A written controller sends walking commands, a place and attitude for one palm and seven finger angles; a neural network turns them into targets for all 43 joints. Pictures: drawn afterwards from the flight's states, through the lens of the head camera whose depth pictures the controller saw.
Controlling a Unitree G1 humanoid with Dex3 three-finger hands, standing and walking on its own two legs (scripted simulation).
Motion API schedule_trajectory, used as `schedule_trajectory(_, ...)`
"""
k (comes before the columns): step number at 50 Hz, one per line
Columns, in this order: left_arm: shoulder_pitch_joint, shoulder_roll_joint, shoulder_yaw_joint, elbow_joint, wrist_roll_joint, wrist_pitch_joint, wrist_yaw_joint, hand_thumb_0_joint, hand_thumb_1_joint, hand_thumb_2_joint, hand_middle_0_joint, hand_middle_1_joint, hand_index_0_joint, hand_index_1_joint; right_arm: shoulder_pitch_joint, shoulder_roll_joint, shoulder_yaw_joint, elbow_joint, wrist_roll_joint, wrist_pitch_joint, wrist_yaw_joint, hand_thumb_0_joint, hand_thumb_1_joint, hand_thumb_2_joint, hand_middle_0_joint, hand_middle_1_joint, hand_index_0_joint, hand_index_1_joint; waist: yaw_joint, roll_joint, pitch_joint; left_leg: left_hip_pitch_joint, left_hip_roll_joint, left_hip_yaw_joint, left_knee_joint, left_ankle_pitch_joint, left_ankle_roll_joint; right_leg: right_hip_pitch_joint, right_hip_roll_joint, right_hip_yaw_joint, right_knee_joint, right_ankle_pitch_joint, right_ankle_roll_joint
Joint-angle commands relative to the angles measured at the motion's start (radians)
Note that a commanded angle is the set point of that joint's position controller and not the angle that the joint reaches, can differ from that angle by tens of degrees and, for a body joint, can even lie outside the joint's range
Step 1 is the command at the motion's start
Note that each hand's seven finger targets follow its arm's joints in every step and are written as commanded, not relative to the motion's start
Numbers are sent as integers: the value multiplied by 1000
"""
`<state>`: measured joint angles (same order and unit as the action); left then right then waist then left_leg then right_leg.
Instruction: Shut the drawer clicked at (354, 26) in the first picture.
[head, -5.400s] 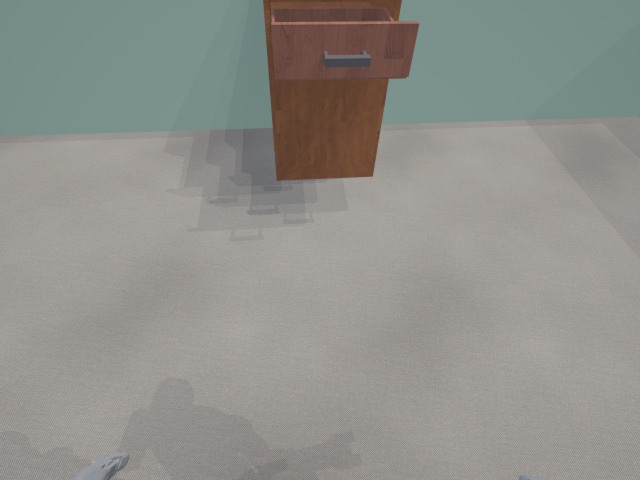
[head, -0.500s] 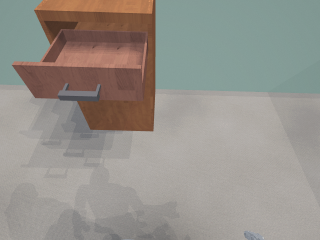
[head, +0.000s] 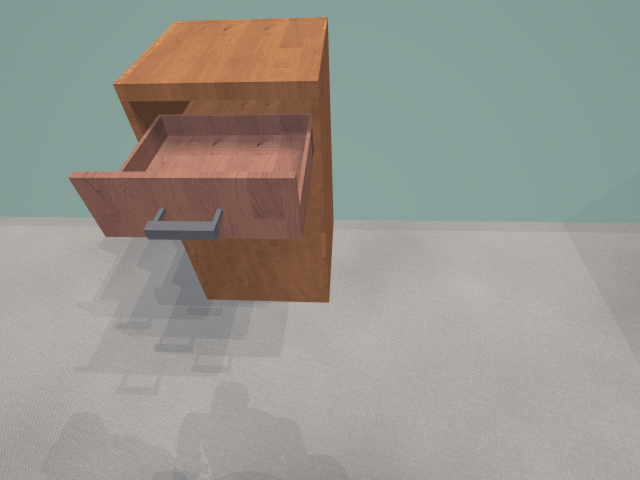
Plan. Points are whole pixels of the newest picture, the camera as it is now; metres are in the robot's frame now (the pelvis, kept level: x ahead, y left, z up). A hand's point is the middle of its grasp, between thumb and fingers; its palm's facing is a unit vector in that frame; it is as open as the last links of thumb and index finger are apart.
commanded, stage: take the last steps up to it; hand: left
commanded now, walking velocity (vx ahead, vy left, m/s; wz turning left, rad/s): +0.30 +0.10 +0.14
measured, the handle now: (186, 222) +0.57 +0.29 -0.03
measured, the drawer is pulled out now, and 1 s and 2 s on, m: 0.30 0.30 0.30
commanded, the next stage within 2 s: come to a stop and stand still in 0.62 s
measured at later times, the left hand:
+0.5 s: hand out of the picture +0.00 +0.21 -0.17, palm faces +0.21 -0.97 -0.14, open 7.4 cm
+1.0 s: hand (174, 378) +0.32 +0.28 -0.16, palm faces +0.03 -0.97 -0.22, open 7.4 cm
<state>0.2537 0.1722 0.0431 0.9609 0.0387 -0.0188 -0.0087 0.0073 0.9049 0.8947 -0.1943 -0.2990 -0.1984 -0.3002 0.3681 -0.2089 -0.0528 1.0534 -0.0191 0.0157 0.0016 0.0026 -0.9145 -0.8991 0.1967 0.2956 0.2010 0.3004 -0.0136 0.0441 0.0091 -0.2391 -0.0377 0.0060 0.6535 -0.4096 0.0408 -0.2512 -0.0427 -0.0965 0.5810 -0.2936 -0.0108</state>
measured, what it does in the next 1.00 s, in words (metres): walks ahead: left foot, then right foot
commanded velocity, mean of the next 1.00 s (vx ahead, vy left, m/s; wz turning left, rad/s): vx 0.10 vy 0.02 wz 0.00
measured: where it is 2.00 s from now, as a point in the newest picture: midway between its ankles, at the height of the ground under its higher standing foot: outside the picture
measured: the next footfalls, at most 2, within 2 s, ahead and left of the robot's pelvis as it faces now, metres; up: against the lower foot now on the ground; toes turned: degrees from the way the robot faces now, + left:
left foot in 0.48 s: +0.25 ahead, +0.20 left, +0.00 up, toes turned +11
right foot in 0.98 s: +0.32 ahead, +0.00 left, +0.00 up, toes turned -3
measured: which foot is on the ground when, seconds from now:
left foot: up 0.00-0.46, down 0.48-1.00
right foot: down 0.00-0.48, up 0.50-0.96, down 0.98-1.00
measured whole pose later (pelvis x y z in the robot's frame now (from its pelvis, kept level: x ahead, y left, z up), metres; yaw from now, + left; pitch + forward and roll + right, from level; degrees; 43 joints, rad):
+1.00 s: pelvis +0.24 +0.10 +0.00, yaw +0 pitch -2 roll +2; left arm 0.17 0.15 0.04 1.01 0.02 0.01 0.03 0.00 0.91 0.89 -0.19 -0.30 -0.20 -0.30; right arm 0.30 -0.11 -0.03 1.11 -0.02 0.00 -0.03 0.00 -0.92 -0.90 0.20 0.30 0.20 0.30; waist -0.02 -0.01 0.06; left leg -0.14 0.00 0.19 0.50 -0.32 0.04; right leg -0.29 -0.05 -0.04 0.57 -0.23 0.00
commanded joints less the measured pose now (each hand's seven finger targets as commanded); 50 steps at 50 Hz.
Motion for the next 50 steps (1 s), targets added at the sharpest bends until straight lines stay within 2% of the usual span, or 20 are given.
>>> schedule_trajectory(1,192,212,50,11,-20,-28,34,0,900,900,-200,-300,-200,-300,-126,-95,-27,-124,-16,-26,14,0,-900,-900,200,300,200,300,84,-258,145,-480,79,-65,433,12,-10,119,-420,585,-536,-531,-120)
schedule_trajectory(4,122,108,17,11,-23,-47,30,0,900,900,-200,-300,-200,-300,-37,-45,-25,-55,-13,-12,25,0,-900,-900,200,300,200,300,15,-160,164,-402,110,-36,467,201,-39,35,-285,258,-485,-182,-54)
schedule_trajectory(6,157,95,11,35,-24,-57,29,0,900,900,-200,-300,-200,-300,-13,-19,-22,-36,-9,-9,27,0,-900,-900,200,300,200,300,9,-166,145,-401,106,-8,455,266,-59,73,-237,141,-473,2,-40)
schedule_trajectory(15,291,99,14,128,-12,-77,36,0,900,900,-200,-300,-200,-300,-199,-4,-14,-100,-2,-23,42,0,-900,-900,200,300,200,300,61,-197,141,-470,148,55,224,281,-71,227,-273,82,-433,240,-99)
schedule_trajectory(19,280,109,19,148,-5,-66,44,0,900,900,-200,-300,-200,-300,-255,18,1,-120,3,-41,47,0,-900,-900,200,300,200,300,67,-229,140,-298,124,89,26,216,-37,193,-279,47,-363,362,-88)
schedule_trajectory(21,262,127,26,148,-5,-57,43,0,900,900,-200,-300,-200,-300,-197,4,-2,-103,4,-52,40,0,-900,-900,200,300,200,300,37,-218,109,-137,84,114,-55,184,-15,152,-269,33,-266,435,-81)
schedule_trajectory(22,244,126,27,148,-8,-53,43,0,900,900,-200,-300,-200,-300,-79,-20,-7,-65,-1,-60,30,0,-900,-900,200,300,200,300,-19,-187,53,29,63,119,-138,234,-7,112,-232,-8,-120,473,-60)
schedule_trajectory(23,267,94,22,151,-15,-51,40,0,900,900,-200,-300,-200,-300,69,-89,-21,-25,-8,-68,16,0,-900,-900,200,300,200,300,-69,-55,-73,245,107,90,-182,296,-2,66,-175,-43,102,367,-34)
schedule_trajectory(24,335,34,14,143,-30,-45,34,0,900,900,-200,-300,-200,-300,154,-211,-49,-6,-15,-77,1,0,-900,-900,200,300,200,300,-71,231,-195,466,367,-234,-210,458,68,-178,-26,-98,386,-128,11)
schedule_trajectory(25,292,25,2,110,-25,-36,39,0,900,900,-200,-300,-200,-300,215,-260,-52,4,5,-66,-12,0,-900,-900,200,300,200,300,-91,272,-235,480,467,-374,-293,594,119,-276,16,11,606,-354,6)
schedule_trajectory(26,249,42,13,99,-25,-33,45,0,900,900,-200,-300,-200,-300,131,-228,-44,-15,4,-58,-13,0,-900,-900,200,300,200,300,-63,168,-182,376,484,-311,-320,505,151,-294,-34,60,695,-322,-18)
schedule_trajectory(27,184,26,10,104,-23,-33,43,0,900,900,-200,-300,-200,-300,58,-164,-33,-24,4,-68,-19,0,-900,-900,200,300,200,300,-57,137,-113,262,438,-259,-354,476,137,-320,-61,70,725,-222,-12)
schedule_trajectory(29,159,19,20,119,-15,-22,27,0,900,900,-200,-300,-200,-300,-50,-67,-3,-49,2,-79,-22,0,-900,-900,200,300,200,300,-3,62,32,72,357,-116,-387,517,100,-285,-97,84,695,-76,0)
schedule_trajectory(33,210,-5,18,127,-12,6,25,0,900,900,-200,-300,-200,-300,-63,-15,5,-41,5,-98,-27,0,-900,-900,200,300,200,300,49,57,27,21,306,7,-433,633,101,-236,-80,68,607,9,24)
schedule_trajectory(36,161,14,22,96,-11,20,24,0,900,900,-200,-300,-200,-300,-59,-19,8,-45,4,-97,-29,0,-900,-900,200,300,200,300,54,40,51,37,309,7,-457,631,118,-275,-81,84,535,47,33)
schedule_trajectory(40,84,15,5,66,-18,33,37,0,900,900,-200,-300,-200,-300,-87,-31,16,-43,-1,-83,-37,0,-900,-900,200,300,200,300,55,4,57,28,317,23,-394,831,122,-158,-64,82,282,52,41)
schedule_trajectory(45,21,47,2,38,-19,38,49,0,900,900,-200,-300,-200,-300,-56,-54,4,-4,-1,-45,-47,0,-900,-900,200,300,200,300,22,50,58,102,320,-7,-296,874,100,-65,-26,48,51,24,30)
schedule_trajectory(47,42,68,7,39,-18,34,52,0,900,900,-200,-300,-200,-300,-48,-50,-1,4,5,-34,-47,0,-900,-900,200,300,200,300,36,34,63,78,284,2,-238,770,61,3,-35,60,-77,157,22)
schedule_trajectory(48,54,91,12,44,-17,27,53,0,900,900,-200,-300,-200,-300,-39,-36,-3,4,9,-30,-47,0,-900,-900,200,300,200,300,35,-23,44,58,229,22,-191,657,19,48,-61,116,-126,399,8)
schedule_trajectory(50,49,150,17,43,-17,17,54,0,900,900,-200,-300,-200,-300,-1,-3,-8,-3,17,-17,-40,0,-900,-900,200,300,200,300,7,-119,13,-29,123,76,-112,288,-45,95,-235,253,-77,854,-100)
